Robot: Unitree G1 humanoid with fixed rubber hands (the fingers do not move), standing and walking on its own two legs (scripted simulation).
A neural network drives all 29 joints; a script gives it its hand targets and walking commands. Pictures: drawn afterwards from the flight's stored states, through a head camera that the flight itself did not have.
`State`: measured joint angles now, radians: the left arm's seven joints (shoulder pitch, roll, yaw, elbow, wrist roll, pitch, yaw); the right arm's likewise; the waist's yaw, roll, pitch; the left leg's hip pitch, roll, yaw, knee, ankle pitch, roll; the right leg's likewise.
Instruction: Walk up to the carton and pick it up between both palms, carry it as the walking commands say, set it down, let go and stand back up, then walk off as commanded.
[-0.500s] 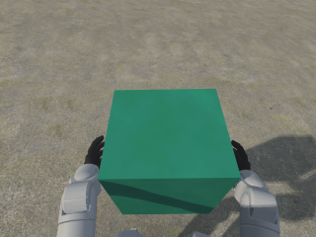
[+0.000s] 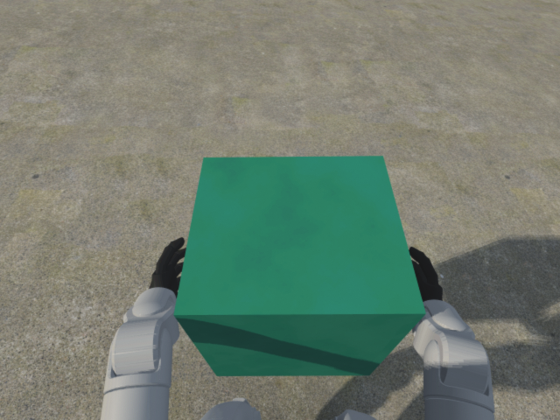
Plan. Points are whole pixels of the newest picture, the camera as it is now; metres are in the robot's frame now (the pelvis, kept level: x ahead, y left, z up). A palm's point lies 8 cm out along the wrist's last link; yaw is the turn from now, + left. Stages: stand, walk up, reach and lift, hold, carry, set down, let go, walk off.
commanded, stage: carry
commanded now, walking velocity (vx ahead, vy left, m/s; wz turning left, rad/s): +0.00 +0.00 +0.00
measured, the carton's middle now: (293, 275) +0.34 -0.01 -0.02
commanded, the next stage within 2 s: none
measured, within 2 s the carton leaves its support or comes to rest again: neither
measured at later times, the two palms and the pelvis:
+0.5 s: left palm (52, 375) +0.17 +0.28 +0.01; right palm (352, 387) +0.16 -0.07 +0.04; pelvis -0.11 +0.11 -0.01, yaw +0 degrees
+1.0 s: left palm out of the picture +0.05 +0.39 +0.01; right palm out of the picture +0.04 +0.03 +0.04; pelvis -0.22 +0.22 -0.01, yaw +0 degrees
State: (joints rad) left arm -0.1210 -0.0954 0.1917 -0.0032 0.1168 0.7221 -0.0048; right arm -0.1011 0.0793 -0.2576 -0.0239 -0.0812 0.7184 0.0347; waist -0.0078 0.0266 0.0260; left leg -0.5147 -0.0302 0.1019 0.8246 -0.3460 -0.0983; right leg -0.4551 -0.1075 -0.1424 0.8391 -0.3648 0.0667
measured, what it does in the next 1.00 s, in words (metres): walks backwards: left foot, then right foot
